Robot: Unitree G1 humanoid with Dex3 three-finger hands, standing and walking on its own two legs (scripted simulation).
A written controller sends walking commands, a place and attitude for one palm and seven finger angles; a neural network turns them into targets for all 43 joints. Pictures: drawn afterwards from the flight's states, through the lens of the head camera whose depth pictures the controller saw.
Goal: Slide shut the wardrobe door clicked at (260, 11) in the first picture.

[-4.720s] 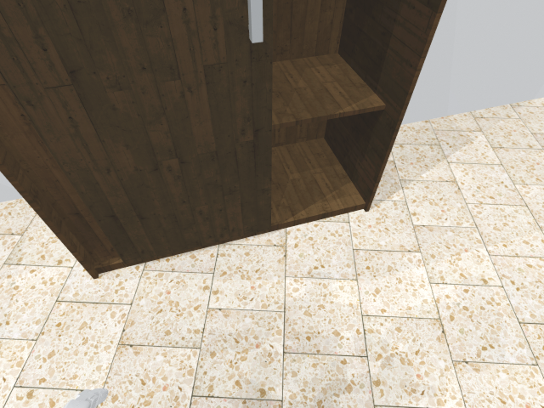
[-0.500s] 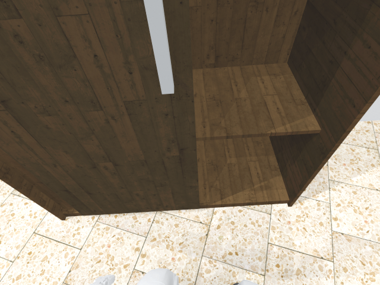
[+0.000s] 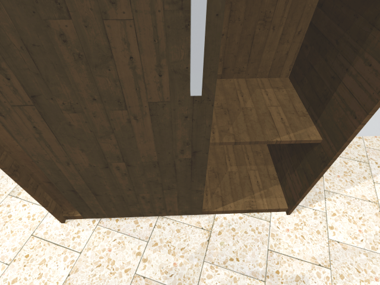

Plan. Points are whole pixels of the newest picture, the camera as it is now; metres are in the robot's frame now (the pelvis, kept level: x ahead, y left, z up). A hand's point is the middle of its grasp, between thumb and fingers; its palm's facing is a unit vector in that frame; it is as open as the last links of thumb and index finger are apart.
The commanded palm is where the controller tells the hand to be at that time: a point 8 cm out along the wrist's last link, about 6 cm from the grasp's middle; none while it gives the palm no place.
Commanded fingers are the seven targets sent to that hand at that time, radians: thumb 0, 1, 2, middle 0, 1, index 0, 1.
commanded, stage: come to a stop and stand still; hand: left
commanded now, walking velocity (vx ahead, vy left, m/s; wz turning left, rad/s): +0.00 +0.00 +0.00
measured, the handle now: (196, 27) +0.54 +0.03 +0.27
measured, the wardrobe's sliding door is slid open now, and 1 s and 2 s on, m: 0.48 0.48 0.48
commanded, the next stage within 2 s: look again from close up in 0.62 s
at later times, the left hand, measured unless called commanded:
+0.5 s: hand out of the picture -0.03 +0.14 -0.17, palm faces +0.04 -0.99 -0.16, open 7.3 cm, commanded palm none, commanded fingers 0.00 0.90 0.90 -0.20 -0.30 -0.20 -0.30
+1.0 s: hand out of the picture +0.01 +0.17 -0.17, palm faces +0.02 -0.98 -0.22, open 7.4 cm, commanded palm none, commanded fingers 0.00 0.90 0.90 -0.20 -0.30 -0.20 -0.30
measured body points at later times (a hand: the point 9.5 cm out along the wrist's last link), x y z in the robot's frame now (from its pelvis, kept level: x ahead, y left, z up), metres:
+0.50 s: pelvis -0.01 -0.01 +0.01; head -0.01 -0.02 +0.46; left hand -0.03 +0.19 -0.15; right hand -0.06 -0.22 -0.16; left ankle +0.01 +0.09 -0.74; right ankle -0.03 -0.10 -0.74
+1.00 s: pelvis +0.00 +0.00 +0.00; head +0.00 -0.01 +0.45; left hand +0.01 +0.22 -0.15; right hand +0.01 -0.22 -0.17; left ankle +0.01 +0.09 -0.74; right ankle -0.03 -0.10 -0.74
